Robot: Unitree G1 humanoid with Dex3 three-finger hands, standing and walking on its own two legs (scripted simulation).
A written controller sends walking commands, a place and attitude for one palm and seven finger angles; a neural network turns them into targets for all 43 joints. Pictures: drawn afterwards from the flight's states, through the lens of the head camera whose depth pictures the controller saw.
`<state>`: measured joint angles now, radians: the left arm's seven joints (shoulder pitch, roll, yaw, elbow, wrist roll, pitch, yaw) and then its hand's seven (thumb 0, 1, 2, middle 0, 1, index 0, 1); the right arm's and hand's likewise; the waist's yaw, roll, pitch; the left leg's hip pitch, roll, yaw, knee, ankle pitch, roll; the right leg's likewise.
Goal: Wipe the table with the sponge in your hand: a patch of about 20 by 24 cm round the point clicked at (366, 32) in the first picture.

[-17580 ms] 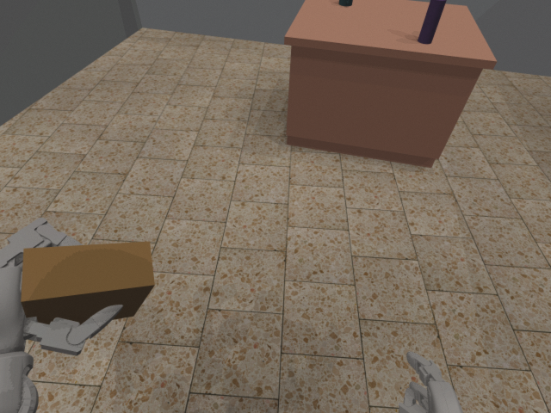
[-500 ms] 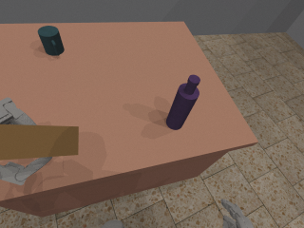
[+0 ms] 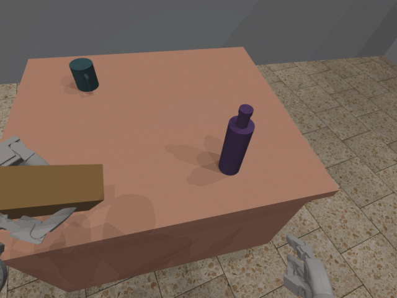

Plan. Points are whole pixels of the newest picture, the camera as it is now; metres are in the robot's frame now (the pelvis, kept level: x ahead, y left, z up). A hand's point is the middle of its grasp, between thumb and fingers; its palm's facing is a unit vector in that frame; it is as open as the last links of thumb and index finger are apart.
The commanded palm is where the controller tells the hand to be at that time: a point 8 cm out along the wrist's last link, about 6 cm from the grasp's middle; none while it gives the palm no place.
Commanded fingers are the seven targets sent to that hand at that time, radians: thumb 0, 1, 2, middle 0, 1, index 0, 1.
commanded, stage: look again from close up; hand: left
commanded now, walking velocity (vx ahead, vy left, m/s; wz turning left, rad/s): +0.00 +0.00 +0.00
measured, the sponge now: (67, 192) +0.23 +0.23 +0.14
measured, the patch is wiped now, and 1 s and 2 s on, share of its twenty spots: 0.00 0.00 0.00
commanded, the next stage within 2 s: come to a stop and stand still in 0.10 s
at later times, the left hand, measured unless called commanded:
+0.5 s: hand (32, 214) +0.19 +0.25 +0.16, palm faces +0.32 -0.87 -0.37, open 9.0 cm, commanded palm +0.13 +0.28 +0.18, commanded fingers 0.00 0.10 1.30 -1.20 -1.60 -1.20 -1.60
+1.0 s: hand (33, 188) +0.22 +0.27 +0.16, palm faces +0.32 -0.85 -0.41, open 9.0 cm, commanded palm +0.16 +0.30 +0.18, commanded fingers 0.00 0.10 1.30 -1.20 -1.60 -1.20 -1.60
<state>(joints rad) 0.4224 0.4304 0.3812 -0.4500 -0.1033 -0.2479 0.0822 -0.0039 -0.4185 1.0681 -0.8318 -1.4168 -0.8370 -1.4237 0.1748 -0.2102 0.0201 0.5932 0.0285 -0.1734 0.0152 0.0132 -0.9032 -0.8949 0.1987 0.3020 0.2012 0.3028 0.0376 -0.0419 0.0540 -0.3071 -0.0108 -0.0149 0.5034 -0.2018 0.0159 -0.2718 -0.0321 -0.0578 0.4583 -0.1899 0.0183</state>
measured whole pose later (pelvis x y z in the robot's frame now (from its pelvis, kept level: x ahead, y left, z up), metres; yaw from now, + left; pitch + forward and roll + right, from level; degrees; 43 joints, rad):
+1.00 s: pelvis -0.01 +0.03 +0.00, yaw -3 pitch -2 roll -1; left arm 0.39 0.40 0.38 -0.38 -0.02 -0.31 0.06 0.00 -0.42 1.07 -0.83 -1.42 -0.84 -1.42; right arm 0.28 -0.17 0.03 0.61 0.02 -0.22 -0.01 0.02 -0.90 -0.90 0.20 0.30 0.20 0.30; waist 0.03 -0.04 0.06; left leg -0.28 -0.02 0.07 0.53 -0.22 0.06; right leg -0.27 -0.03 0.04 0.50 -0.19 0.04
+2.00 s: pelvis +0.03 +0.02 +0.00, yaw -3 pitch +0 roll -1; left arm 0.45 0.37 0.37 -0.47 -0.05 -0.23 0.09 0.00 -0.42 1.07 -0.83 -1.42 -0.84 -1.43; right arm 0.19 -0.19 0.01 0.58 0.01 -0.12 -0.04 0.02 -0.90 -0.90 0.20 0.30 0.20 0.30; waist 0.02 -0.02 0.04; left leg -0.23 0.01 0.05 0.46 -0.24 0.04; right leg -0.19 -0.01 0.02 0.37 -0.19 0.04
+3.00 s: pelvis +0.03 -0.04 -0.02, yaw +1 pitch +2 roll +0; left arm 0.39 0.58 0.30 -0.30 0.37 -0.03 0.05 0.00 -0.42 1.07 -0.83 -1.42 -0.84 -1.43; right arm 0.20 -0.29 -0.02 0.59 0.00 -0.03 -0.08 0.02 -0.90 -0.90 0.20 0.30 0.20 0.30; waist 0.07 0.07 -0.03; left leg -0.39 0.03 -0.04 0.68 -0.33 -0.03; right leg -0.36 0.02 -0.06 0.66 -0.35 -0.04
